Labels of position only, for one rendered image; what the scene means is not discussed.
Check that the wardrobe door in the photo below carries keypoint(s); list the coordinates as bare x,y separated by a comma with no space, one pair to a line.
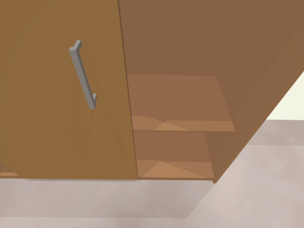
4,168
47,130

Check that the handle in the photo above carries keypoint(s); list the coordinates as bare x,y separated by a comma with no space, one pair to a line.
76,58

